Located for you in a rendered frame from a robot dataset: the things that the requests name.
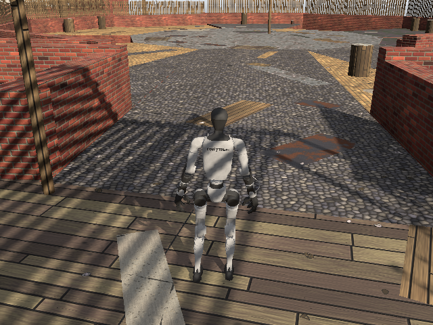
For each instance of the right robot upper arm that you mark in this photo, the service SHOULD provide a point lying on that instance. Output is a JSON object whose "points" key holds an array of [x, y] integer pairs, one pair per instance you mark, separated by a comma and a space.
{"points": [[242, 156]]}

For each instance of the left robot upper arm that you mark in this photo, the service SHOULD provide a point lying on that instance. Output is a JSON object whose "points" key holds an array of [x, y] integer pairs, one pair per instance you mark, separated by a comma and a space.
{"points": [[196, 143]]}

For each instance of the robot right forearm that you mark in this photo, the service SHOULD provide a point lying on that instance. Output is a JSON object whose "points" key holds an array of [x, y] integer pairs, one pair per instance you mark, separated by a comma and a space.
{"points": [[249, 184]]}

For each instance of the left robot shin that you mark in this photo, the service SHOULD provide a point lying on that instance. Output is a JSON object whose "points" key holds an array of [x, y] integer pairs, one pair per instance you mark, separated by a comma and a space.
{"points": [[198, 249]]}

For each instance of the right robot thigh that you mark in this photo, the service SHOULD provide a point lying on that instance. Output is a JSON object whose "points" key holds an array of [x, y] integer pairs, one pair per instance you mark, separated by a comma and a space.
{"points": [[232, 202]]}

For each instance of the right robot hand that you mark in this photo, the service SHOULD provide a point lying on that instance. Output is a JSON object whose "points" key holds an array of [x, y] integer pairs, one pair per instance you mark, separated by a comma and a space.
{"points": [[253, 204]]}

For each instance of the robot left forearm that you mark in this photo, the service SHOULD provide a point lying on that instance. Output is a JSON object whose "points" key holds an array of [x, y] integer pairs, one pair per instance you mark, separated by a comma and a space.
{"points": [[184, 182]]}

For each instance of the left robot hand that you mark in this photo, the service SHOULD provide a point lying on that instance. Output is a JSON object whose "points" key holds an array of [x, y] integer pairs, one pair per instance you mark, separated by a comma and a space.
{"points": [[178, 202]]}

